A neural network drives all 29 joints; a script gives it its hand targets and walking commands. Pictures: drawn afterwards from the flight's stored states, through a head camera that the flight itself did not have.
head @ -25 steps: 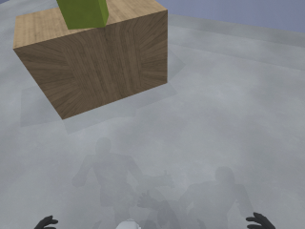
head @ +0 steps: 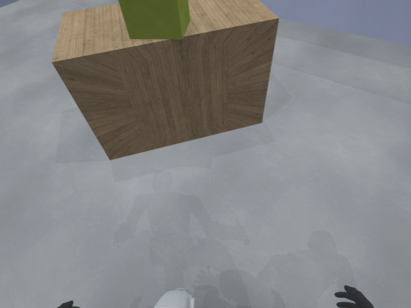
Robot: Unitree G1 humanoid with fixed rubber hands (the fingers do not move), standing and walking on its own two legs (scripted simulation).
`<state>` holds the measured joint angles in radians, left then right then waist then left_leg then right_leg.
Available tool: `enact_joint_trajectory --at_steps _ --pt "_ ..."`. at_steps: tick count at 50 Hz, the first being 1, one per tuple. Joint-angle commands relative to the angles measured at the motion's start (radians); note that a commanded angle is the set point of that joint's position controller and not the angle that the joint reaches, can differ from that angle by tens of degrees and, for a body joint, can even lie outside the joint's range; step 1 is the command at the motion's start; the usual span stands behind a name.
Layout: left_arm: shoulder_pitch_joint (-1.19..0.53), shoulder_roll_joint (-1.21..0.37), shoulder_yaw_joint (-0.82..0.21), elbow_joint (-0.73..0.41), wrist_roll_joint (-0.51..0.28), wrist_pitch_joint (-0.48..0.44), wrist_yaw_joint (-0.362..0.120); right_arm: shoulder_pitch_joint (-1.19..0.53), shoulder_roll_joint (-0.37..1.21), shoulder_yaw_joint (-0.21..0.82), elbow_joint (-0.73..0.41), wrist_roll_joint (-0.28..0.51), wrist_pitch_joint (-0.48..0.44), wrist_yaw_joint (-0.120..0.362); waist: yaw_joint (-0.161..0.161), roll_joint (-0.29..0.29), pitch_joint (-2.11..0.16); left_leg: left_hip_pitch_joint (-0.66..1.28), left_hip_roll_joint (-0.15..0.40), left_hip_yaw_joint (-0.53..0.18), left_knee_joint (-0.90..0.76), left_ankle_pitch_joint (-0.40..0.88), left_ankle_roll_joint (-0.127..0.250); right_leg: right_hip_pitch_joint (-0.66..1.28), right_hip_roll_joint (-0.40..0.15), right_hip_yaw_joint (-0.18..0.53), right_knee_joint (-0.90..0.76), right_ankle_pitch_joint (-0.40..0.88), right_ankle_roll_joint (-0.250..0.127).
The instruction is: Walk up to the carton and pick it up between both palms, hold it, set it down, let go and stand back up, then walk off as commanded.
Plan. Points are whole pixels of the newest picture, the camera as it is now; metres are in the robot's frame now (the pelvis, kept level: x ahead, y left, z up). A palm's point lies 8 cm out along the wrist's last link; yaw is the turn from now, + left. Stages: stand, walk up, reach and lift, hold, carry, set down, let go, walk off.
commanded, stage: walk up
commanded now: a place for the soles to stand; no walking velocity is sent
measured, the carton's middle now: (156, 7) +1.27 +0.25 +0.04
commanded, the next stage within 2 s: none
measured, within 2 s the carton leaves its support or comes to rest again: neither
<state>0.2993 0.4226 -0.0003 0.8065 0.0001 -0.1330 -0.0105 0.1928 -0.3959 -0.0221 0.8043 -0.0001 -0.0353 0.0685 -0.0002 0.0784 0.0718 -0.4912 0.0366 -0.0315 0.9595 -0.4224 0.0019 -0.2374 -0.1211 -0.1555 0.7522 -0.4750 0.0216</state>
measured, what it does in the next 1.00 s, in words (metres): walks ahead: left foot, then right foot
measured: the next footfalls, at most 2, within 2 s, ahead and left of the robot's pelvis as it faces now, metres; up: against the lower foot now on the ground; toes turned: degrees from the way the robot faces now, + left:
left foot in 0.04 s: +0.13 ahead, +0.14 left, +0.00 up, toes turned +1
right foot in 0.38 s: +0.24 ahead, -0.12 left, +0.00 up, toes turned -3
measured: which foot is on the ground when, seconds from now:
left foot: up 0.00-0.02, down 0.04-0.40, up 0.42-0.70, down 0.72-1.00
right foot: down 0.00-0.06, up 0.08-0.36, down 0.38-0.74, up 0.76-0.96, down 0.98-1.00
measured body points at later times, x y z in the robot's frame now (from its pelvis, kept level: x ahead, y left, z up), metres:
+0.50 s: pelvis +0.14 +0.00 +0.00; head +0.16 -0.03 +0.45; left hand +0.23 +0.32 -0.07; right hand +0.25 -0.29 -0.13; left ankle +0.10 +0.13 -0.65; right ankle +0.20 -0.12 -0.71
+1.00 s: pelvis +0.26 +0.03 -0.01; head +0.26 +0.03 +0.44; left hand +0.33 +0.38 -0.09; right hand +0.37 -0.27 -0.12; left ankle +0.26 +0.19 -0.71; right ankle +0.34 -0.09 -0.71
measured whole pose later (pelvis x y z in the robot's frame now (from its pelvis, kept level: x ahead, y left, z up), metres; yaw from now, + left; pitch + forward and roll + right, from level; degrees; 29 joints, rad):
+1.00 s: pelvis +0.26 +0.03 -0.01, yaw +9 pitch -3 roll +1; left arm 0.23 0.48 0.00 0.81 0.00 -0.10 -0.02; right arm 0.30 -0.40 -0.02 0.88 0.00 -0.07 0.04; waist 0.00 -0.03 0.05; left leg -0.38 0.01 -0.06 0.85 -0.42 0.00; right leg -0.45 -0.12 -0.07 0.85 -0.37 0.01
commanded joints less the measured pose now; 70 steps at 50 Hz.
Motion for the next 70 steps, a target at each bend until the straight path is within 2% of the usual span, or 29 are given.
enact_joint_trajectory --at_steps 1,3,4,5,8,9,16,18,20,21,25,31,35,36,37,38,41,45,49,50,51,54,57,60,63,64,65,66,70 --pt "-0.064 0.340 0.151 -0.060 0.015 0.010 0.012 -0.017 -0.199 -0.088 -0.075 -0.005 -0.041 -0.002 0.030 -0.250 -0.088 -0.063 0.003 0.064 -0.323 0.023 0.060 0.243 -0.293 0.171 -0.161 0.571 -0.216" --pt "-0.089 0.251 0.098 -0.083 0.005 0.023 0.004 0.292 -0.294 -0.143 0.028 -0.015 -0.050 -0.027 -0.153 0.055 -0.288 0.534 -0.079 0.030 -0.378 0.109 0.110 -0.095 -0.141 0.013 0.358 0.533 -0.106" --pt "-0.122 0.202 0.085 -0.143 -0.004 0.003 -0.007 0.326 -0.415 -0.173 0.011 -0.011 -0.051 -0.047 -0.184 0.250 -0.214 0.674 0.144 -0.594 -0.575 0.053 0.240 -0.518 0.071 0.035 0.559 0.195 -0.035" --pt "-0.222 0.239 0.080 -0.159 0.004 -0.001 0.000 0.318 -0.446 -0.170 0.009 0.019 -0.052 -0.054 -0.188 0.167 -0.181 0.668 0.269 -0.848 -0.670 0.133 0.311 -0.650 0.092 0.158 0.562 -0.056 -0.047" --pt "-0.176 0.261 0.082 -0.102 0.005 0.001 0.000 0.215 -0.334 -0.123 -0.009 0.025 -0.051 -0.065 -0.097 -0.018 -0.091 0.567 0.238 -0.576 -0.517 0.350 0.312 -0.636 -0.004 0.209 0.475 -0.012 -0.050" --pt "-0.162 0.223 0.085 -0.082 0.002 0.003 -0.002 0.198 -0.318 -0.109 0.001 -0.006 -0.054 -0.061 -0.064 0.094 -0.038 0.440 0.208 -0.499 -0.503 0.434 0.300 -0.551 -0.017 0.203 0.393 -0.057 -0.047" --pt "-0.190 0.239 0.089 -0.058 0.017 -0.001 -0.021 0.144 -0.333 -0.114 0.016 0.003 -0.051 -0.047 -0.067 0.072 -0.050 0.308 0.190 -0.451 -0.525 0.290 0.272 -0.377 0.038 0.120 0.063 0.053 -0.045" --pt "-0.066 0.202 0.096 -0.030 0.019 -0.012 -0.017 0.046 -0.319 -0.110 -0.030 0.010 -0.037 -0.043 0.025 0.027 -0.130 0.182 0.138 -0.361 -0.341 0.377 0.223 -0.087 0.078 0.125 -0.182 0.110 -0.067" --pt "0.205 0.373 0.158 0.038 0.040 -0.032 0.009 0.021 -0.116 -0.049 -0.070 0.014 -0.050 -0.033 0.176 -0.347 -0.248 -0.259 -0.149 -0.050 0.188 0.108 0.035 0.441 -0.258 0.594 -0.426 -0.013 -0.156" --pt "0.204 0.405 0.178 0.025 0.019 -0.021 0.007 0.010 -0.211 -0.059 -0.037 0.005 -0.043 -0.046 0.174 -0.257 -0.219 -0.363 -0.133 -0.041 0.289 -0.096 0.030 0.467 -0.424 0.778 -0.482 -0.050 -0.212" --pt "0.011 0.276 0.137 -0.026 0.001 -0.013 0.010 0.097 -0.245 -0.077 0.022 0.010 -0.033 -0.042 0.064 -0.228 -0.016 -0.286 -0.006 -0.063 0.239 0.083 0.006 0.198 -0.245 0.366 -0.413 0.222 -0.194" --pt "0.006 0.346 0.156 -0.038 0.020 0.003 -0.002 -0.005 -0.229 -0.085 -0.035 -0.007 -0.042 -0.015 0.084 -0.249 -0.021 -0.212 0.047 0.047 -0.071 -0.034 -0.013 0.180 -0.332 0.336 -0.409 0.094 -0.307" --pt "-0.152 0.279 0.138 -0.091 0.022 0.031 -0.018 0.250 -0.232 -0.113 0.054 -0.027 -0.071 -0.029 -0.085 -0.167 -0.136 0.239 -0.064 0.172 -0.402 0.152 0.016 -0.031 -0.190 0.118 -0.025 0.162 -0.183" --pt "-0.085 0.222 0.102 -0.082 0.013 0.035 -0.018 0.303 -0.278 -0.134 0.084 -0.032 -0.073 -0.043 -0.098 -0.017 -0.181 0.403 -0.090 0.128 -0.393 0.103 0.044 -0.157 -0.130 0.069 0.155 0.172 -0.141" --pt "-0.105 0.181 0.103 -0.104 0.002 0.034 -0.019 0.344 -0.373 -0.157 0.074 -0.033 -0.076 -0.055 -0.130 0.210 -0.145 0.491 0.117 -0.396 -0.572 -0.154 0.165 -0.407 0.014 0.019 0.447 0.233 -0.074" --pt "-0.206 0.213 0.096 -0.134 0.003 0.028 -0.016 0.334 -0.460 -0.161 0.055 -0.017 -0.077 -0.059 -0.149 0.163 -0.061 0.514 0.285 -0.870 -0.711 -0.175 0.322 -0.671 0.108 0.117 0.510 -0.090 -0.045" --pt "-0.210 0.258 0.096 -0.080 0.021 0.034 -0.014 0.209 -0.391 -0.132 0.027 -0.010 -0.070 -0.066 -0.085 -0.008 0.029 0.359 0.266 -0.678 -0.617 -0.186 0.308 -0.643 0.014 0.195 0.417 -0.042 -0.054" --pt "-0.126 0.232 0.110 -0.050 0.025 0.028 -0.031 0.134 -0.366 -0.122 0.028 -0.022 -0.058 -0.051 -0.053 0.162 -0.022 0.190 0.202 -0.499 -0.581 -0.171 0.281 -0.396 0.019 0.146 0.154 -0.099 -0.049" --pt "0.165 0.228 0.133 0.039 0.029 0.007 -0.006 0.002 -0.250 -0.086 -0.010 -0.015 -0.038 -0.043 0.105 0.030 -0.136 -0.106 0.060 -0.169 -0.170 0.065 0.172 0.199 0.113 0.054 -0.188 0.142 -0.074" --pt "0.282 0.368 0.168 0.057 0.046 -0.003 0.006 -0.016 -0.133 -0.050 -0.056 -0.005 -0.040 -0.041 0.173 -0.273 -0.162 -0.406 -0.129 -0.086 0.159 -0.080 0.082 0.362 -0.134 0.522 -0.383 -0.274 -0.139" --pt "0.172 0.423 0.177 0.021 0.041 0.002 0.006 -0.002 -0.182 -0.056 -0.063 -0.014 -0.039 -0.053 0.124 -0.249 -0.047 -0.528 -0.110 -0.057 0.305 -0.125 0.032 0.249 -0.370 0.813 -0.556 -0.491 -0.194" --pt "0.033 0.341 0.163 -0.025 0.015 0.000 0.004 0.034 -0.285 -0.072 -0.002 -0.016 -0.058 -0.050 0.066 -0.142 0.082 -0.439 0.018 -0.070 0.236 0.026 0.013 0.133 -0.320 0.595 -0.462 -0.145 -0.275" --pt "0.004 0.332 0.157 -0.027 0.024 0.008 0.001 0.043 -0.239 -0.086 -0.033 -0.008 -0.064 -0.034 0.055 -0.335 0.044 -0.294 0.022 0.033 0.009 -0.067 0.011 0.097 -0.248 0.347 -0.395 0.057 -0.269" --pt "0.013 0.343 0.160 -0.049 0.024 0.017 -0.015 0.048 -0.259 -0.101 -0.056 -0.014 -0.068 -0.030 0.066 -0.240 -0.048 -0.210 0.017 0.074 -0.066 -0.072 0.023 0.108 -0.315 0.431 -0.362 -0.026 -0.312" --pt "-0.138 0.294 0.134 -0.101 0.022 0.036 -0.018 0.263 -0.241 -0.105 0.031 -0.010 -0.091 -0.046 -0.071 -0.157 -0.140 0.162 -0.059 0.176 -0.366 0.130 0.039 -0.014 -0.190 0.160 -0.030 0.155 -0.203" --pt "-0.115 0.221 0.103 -0.089 0.014 0.039 -0.018 0.399 -0.292 -0.128 0.084 -0.022 -0.097 -0.067 -0.156 0.060 -0.231 0.436 -0.058 -0.011 -0.413 0.091 0.060 -0.205 -0.101 0.096 0.348 0.354 -0.131" --pt "-0.109 0.157 0.084 -0.125 -0.001 0.034 -0.020 0.445 -0.415 -0.150 0.052 -0.025 -0.107 -0.082 -0.157 0.251 -0.130 0.557 0.192 -0.620 -0.587 0.099 0.146 -0.573 0.075 0.088 0.534 0.095 -0.039" --pt "-0.163 0.224 0.084 -0.112 0.003 0.043 -0.007 0.364 -0.452 -0.150 0.031 0.011 -0.105 -0.080 -0.131 0.110 -0.073 0.513 0.317 -0.869 -0.657 0.082 0.255 -0.696 0.078 0.174 0.569 -0.036 -0.043" --pt "-0.144 0.237 0.100 -0.068 0.007 0.057 -0.012 0.247 -0.366 -0.122 0.031 -0.003 -0.099 -0.085 -0.043 0.004 -0.026 0.370 0.228 -0.555 -0.549 0.308 0.216 -0.561 -0.010 0.226 0.430 0.043 -0.042"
